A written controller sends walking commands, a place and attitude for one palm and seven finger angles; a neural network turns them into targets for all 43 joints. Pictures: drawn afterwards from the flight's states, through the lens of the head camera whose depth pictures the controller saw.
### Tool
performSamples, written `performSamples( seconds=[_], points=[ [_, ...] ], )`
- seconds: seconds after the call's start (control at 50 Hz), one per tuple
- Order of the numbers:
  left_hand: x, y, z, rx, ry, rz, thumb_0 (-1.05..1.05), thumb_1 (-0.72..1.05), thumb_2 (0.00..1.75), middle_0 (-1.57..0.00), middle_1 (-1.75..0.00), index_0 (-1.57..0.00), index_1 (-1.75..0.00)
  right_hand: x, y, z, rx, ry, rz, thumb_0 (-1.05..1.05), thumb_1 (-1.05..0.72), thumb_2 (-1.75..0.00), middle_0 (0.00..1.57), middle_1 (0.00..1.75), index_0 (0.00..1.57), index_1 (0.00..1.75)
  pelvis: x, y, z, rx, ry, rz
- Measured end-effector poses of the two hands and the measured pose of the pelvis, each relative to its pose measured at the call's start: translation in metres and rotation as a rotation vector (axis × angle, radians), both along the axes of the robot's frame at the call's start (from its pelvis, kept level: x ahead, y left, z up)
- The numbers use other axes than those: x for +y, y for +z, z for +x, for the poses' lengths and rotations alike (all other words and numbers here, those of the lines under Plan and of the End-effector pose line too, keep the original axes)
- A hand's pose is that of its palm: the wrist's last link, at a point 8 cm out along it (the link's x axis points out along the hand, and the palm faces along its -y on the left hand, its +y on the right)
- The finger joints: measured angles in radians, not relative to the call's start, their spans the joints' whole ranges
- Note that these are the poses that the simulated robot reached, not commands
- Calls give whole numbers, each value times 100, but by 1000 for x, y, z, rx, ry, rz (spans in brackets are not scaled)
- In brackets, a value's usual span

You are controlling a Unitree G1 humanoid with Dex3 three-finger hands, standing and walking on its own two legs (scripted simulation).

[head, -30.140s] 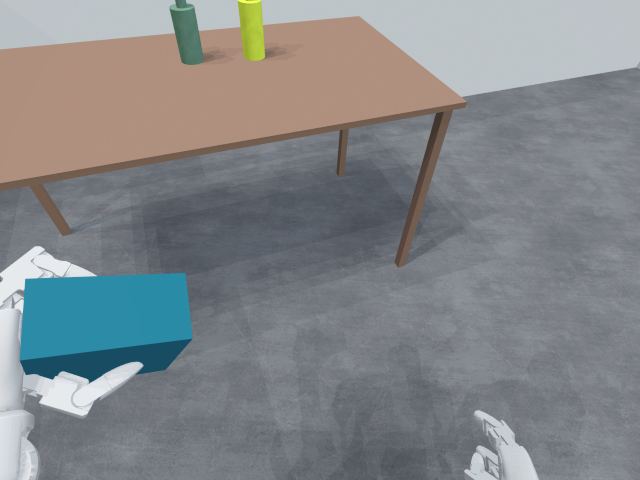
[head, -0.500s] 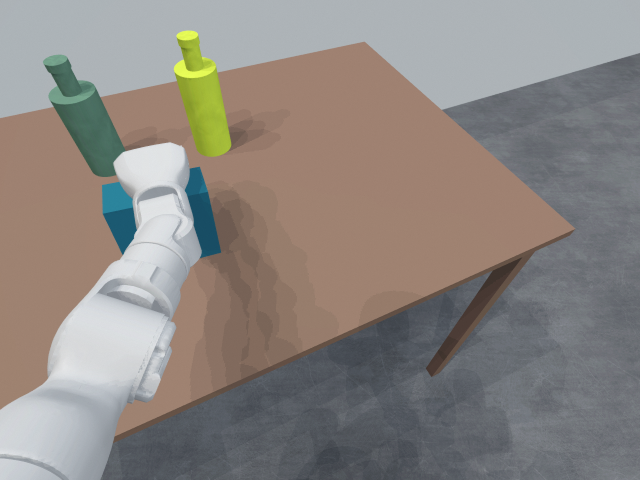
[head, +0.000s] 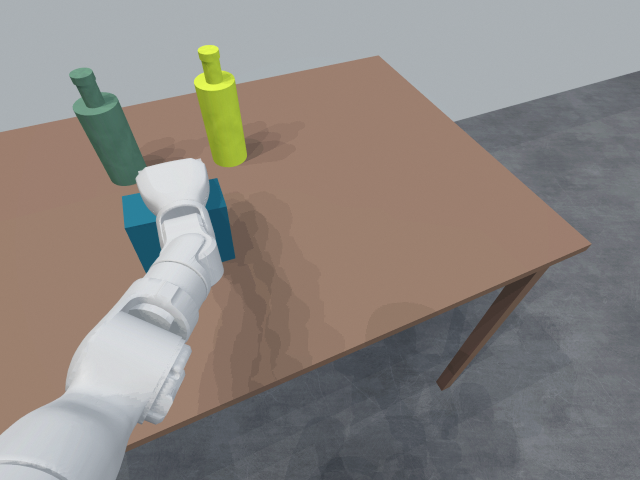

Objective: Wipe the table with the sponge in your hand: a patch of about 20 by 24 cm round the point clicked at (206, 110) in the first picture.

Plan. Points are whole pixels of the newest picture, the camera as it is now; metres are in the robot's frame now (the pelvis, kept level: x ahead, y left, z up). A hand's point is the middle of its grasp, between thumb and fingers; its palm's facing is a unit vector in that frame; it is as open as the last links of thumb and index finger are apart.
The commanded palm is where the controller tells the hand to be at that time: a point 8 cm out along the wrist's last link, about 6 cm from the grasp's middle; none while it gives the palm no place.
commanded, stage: wipe back along the third lane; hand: left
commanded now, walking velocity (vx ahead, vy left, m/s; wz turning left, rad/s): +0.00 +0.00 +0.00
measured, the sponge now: (185, 239) +0.45 +0.20 +0.02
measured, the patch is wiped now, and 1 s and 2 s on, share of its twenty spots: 1.00 1.00 1.00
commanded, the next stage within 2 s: slide back across to the middle lane in 1.80 s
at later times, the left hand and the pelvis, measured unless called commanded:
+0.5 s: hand (188, 234) +0.42 +0.18 +0.07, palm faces +0.01 -0.02 -1.00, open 10.2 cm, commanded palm +0.36 +0.15 +0.10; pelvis +0.04 -0.01 +0.01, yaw +2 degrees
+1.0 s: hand (203, 273) +0.36 +0.15 +0.07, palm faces +0.04 -0.04 -1.00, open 10.2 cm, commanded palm +0.31 +0.13 +0.10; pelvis +0.02 -0.02 +0.01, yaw +1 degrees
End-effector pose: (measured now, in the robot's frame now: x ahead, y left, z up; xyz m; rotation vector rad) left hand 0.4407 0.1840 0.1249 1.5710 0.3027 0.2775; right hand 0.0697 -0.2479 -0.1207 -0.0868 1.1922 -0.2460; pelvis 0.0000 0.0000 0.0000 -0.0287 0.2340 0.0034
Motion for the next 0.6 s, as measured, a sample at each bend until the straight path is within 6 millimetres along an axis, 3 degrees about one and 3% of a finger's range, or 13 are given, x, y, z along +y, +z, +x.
performSamples(
  seconds=[0.44,0.54,0.6],
  points=[
    [-9,1,-34,-30,5,-38,-1,-48,107,-65,-141,-66,-141,19,37,165,-237,191,56,1,-91,-90,20,30,20,30,-8,9,43,-86,33,16],
    [-15,1,-47,-36,-22,-41,-1,-47,107,-65,-141,-66,-141,28,49,191,-297,234,79,1,-91,-90,20,30,20,30,-10,10,46,-106,38,20],
    [-18,1,-57,-50,-42,-47,-1,-47,107,-65,-140,-66,-141,27,49,190,-292,240,79,1,-91,-90,20,30,20,31,-11,10,45,-119,37,22]
  ],
)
